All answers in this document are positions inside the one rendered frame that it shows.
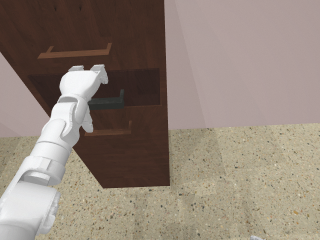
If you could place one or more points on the cabinet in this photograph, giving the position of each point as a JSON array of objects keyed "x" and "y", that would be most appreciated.
[{"x": 134, "y": 31}]

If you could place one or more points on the left robot upper arm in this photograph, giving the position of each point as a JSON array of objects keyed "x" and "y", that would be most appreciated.
[{"x": 29, "y": 210}]

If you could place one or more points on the drawer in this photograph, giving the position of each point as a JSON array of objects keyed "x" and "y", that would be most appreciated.
[{"x": 141, "y": 86}]

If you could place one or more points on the robot left hand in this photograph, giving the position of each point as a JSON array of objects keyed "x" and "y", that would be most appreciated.
[{"x": 85, "y": 84}]

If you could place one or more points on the robot left forearm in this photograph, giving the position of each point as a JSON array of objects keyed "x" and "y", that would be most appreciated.
[{"x": 46, "y": 163}]

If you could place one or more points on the handle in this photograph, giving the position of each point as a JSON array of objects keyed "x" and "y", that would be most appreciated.
[
  {"x": 107, "y": 103},
  {"x": 109, "y": 134},
  {"x": 75, "y": 58}
]

